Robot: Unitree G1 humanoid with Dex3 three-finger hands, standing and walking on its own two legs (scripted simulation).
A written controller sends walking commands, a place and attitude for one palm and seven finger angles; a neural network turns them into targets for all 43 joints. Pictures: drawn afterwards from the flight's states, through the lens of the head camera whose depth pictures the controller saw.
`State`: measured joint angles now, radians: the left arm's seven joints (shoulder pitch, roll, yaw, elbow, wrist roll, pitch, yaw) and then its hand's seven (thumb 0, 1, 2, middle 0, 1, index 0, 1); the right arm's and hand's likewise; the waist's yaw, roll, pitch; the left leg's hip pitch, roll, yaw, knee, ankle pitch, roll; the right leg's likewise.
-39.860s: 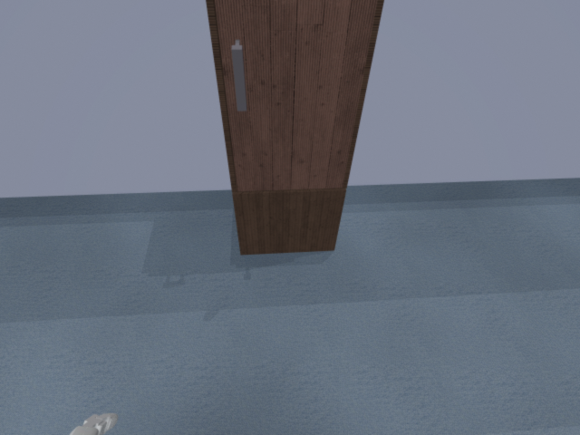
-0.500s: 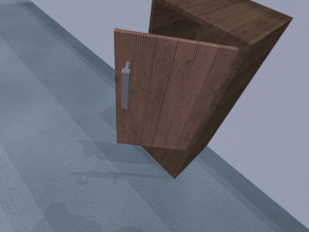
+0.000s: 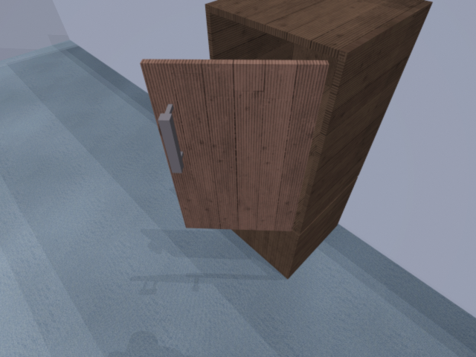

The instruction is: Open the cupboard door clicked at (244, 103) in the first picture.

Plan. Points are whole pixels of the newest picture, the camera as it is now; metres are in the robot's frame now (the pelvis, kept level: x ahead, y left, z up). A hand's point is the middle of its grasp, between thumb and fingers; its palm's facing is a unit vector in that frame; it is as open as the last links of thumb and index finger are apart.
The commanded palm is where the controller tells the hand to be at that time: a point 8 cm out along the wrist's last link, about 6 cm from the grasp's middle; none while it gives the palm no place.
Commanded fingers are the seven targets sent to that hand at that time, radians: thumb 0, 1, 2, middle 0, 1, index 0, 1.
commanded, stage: come to a stop and stand still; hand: left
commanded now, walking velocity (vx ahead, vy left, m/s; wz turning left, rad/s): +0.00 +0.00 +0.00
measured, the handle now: (173, 139) +0.56 +0.18 +0.05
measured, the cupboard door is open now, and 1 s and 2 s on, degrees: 43 43 43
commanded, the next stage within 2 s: look again from close up in 0.78 s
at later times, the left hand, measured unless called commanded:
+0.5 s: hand out of the picture +0.02 +0.21 -0.19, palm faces +0.02 -0.99 -0.16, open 7.4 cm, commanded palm none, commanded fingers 0.00 0.90 0.90 -0.20 -0.30 -0.20 -0.30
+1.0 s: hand out of the picture -0.01 +0.21 -0.19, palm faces +0.00 -0.98 -0.18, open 7.4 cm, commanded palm none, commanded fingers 0.00 0.90 0.90 -0.20 -0.30 -0.20 -0.30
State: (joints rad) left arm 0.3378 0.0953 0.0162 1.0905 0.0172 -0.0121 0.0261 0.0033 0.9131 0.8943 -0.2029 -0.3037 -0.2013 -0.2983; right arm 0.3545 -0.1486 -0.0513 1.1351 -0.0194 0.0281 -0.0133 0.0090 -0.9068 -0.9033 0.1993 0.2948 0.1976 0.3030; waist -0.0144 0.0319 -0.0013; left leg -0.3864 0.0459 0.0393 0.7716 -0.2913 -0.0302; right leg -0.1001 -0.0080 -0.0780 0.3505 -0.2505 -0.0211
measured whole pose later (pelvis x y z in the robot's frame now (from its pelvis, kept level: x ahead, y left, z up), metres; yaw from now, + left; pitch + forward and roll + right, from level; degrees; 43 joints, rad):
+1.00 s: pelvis +0.00 +0.05 -0.01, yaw +0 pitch +0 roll +0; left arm 0.29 0.13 -0.01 1.11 0.02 -0.01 0.04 0.00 0.91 0.89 -0.20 -0.30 -0.20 -0.30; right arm 0.30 -0.14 0.00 1.09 -0.02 -0.02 -0.02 0.01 -0.91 -0.90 0.20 0.30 0.20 0.30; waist -0.01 0.01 0.06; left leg -0.26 -0.02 0.09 0.49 -0.24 0.06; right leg -0.15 -0.07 -0.06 0.47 -0.31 0.03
